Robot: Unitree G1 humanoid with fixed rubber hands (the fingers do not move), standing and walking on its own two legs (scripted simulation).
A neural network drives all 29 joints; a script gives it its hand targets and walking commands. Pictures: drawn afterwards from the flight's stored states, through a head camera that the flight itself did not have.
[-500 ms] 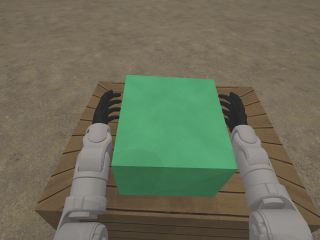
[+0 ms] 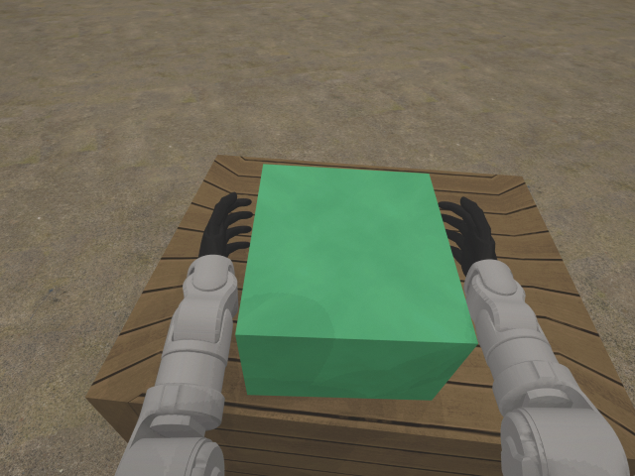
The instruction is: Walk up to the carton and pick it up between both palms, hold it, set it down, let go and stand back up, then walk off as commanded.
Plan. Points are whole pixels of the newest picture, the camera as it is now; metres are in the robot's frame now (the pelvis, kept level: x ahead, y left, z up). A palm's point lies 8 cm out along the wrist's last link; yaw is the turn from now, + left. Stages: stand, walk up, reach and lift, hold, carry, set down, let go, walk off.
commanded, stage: set down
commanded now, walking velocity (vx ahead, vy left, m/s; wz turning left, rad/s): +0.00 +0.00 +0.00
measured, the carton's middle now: (343, 277) +0.37 +0.02 +0.07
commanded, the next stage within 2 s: none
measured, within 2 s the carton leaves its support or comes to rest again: rests again in 1.28 s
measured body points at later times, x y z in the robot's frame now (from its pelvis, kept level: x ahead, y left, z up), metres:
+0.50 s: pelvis +0.01 -0.01 +0.00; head +0.03 -0.01 +0.45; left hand +0.37 +0.19 +0.08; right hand +0.43 -0.15 +0.07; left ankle +0.01 +0.14 -0.75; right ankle -0.02 -0.13 -0.75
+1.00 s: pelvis +0.02 -0.04 +0.00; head +0.08 -0.05 +0.45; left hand +0.37 +0.17 +0.04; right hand +0.46 -0.16 +0.03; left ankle +0.01 +0.14 -0.74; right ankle -0.02 -0.13 -0.75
